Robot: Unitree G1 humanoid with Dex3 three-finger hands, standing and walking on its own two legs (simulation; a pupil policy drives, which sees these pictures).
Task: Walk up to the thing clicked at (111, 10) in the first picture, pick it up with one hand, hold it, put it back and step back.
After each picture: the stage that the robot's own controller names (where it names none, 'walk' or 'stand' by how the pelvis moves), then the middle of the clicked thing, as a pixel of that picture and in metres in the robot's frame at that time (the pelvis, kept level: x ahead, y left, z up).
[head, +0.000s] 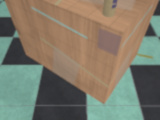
stand; (110, 3) +0.78 -0.14 +0.07
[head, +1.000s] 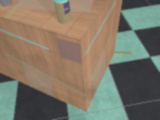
walk; (62, 9) +0.69 +0.12 +0.10
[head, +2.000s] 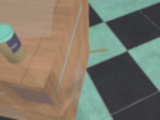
rise first; (9, 44) +0.42 +0.24 +0.11
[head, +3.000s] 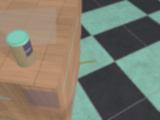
stand; (22, 49) +0.42 +0.22 +0.10
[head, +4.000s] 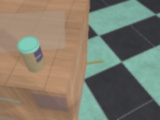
stand; (32, 55) +0.42 +0.19 +0.07
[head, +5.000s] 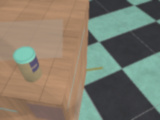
stand; (28, 65) +0.39 +0.20 +0.07
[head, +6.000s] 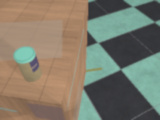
stand; (28, 65) +0.39 +0.20 +0.07
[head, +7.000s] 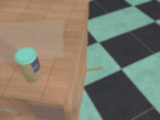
stand; (30, 65) +0.39 +0.20 +0.07
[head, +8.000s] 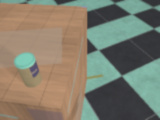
rise first; (29, 70) +0.38 +0.22 +0.07
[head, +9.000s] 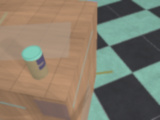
go down; (36, 63) +0.40 +0.21 +0.07
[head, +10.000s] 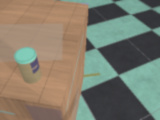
go down; (29, 66) +0.39 +0.20 +0.08
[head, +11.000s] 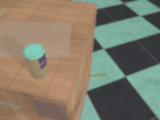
go down; (37, 62) +0.41 +0.19 +0.08
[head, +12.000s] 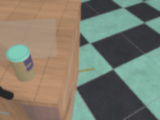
close in; (22, 64) +0.39 +0.21 +0.08
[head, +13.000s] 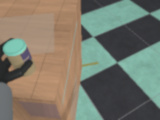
close; (21, 58) +0.40 +0.21 +0.09
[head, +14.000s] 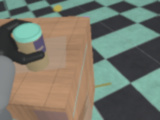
lift; (33, 48) +0.32 +0.14 +0.25
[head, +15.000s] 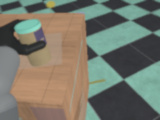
lift; (34, 43) +0.36 +0.14 +0.24
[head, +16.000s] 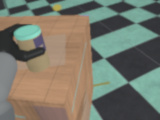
hold; (33, 49) +0.33 +0.15 +0.24
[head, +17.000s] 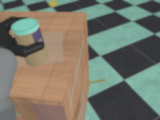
crouch; (31, 43) +0.34 +0.15 +0.24
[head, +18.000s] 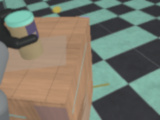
crouch; (26, 36) +0.34 +0.16 +0.28
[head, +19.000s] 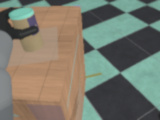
lower; (27, 30) +0.43 +0.16 +0.23
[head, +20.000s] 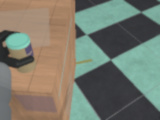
lower; (22, 53) +0.41 +0.19 +0.11
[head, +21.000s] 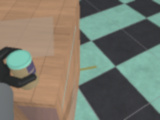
lower; (24, 70) +0.35 +0.19 +0.10
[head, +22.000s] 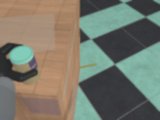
lower; (26, 66) +0.37 +0.19 +0.10
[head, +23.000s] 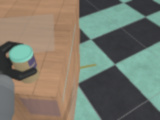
loosen; (25, 64) +0.38 +0.19 +0.10
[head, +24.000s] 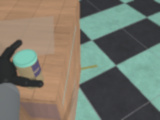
withdraw; (29, 70) +0.36 +0.18 +0.10
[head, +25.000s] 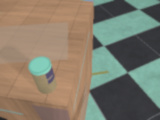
sink last; (43, 76) +0.34 +0.16 +0.08
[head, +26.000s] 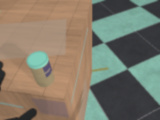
stand; (41, 70) +0.37 +0.17 +0.08
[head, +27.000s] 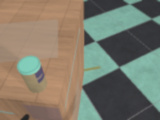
stand; (33, 75) +0.34 +0.18 +0.07
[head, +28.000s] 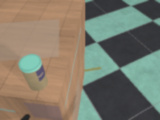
stand; (34, 73) +0.35 +0.18 +0.07
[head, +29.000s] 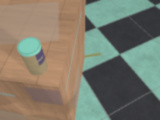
walk; (34, 57) +0.39 +0.17 +0.08
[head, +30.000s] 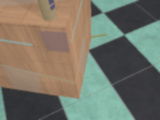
walk; (47, 5) +0.66 +0.18 +0.09
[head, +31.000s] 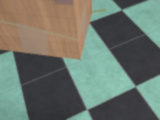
walk; out of the picture +1.03 +0.15 +0.09
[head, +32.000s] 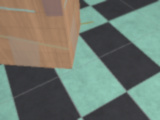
stand; out of the picture +1.05 +0.20 +0.09
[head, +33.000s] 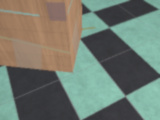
stand; out of the picture +1.07 +0.19 +0.07
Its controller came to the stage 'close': yes
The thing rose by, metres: 0.23
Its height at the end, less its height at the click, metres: +0.00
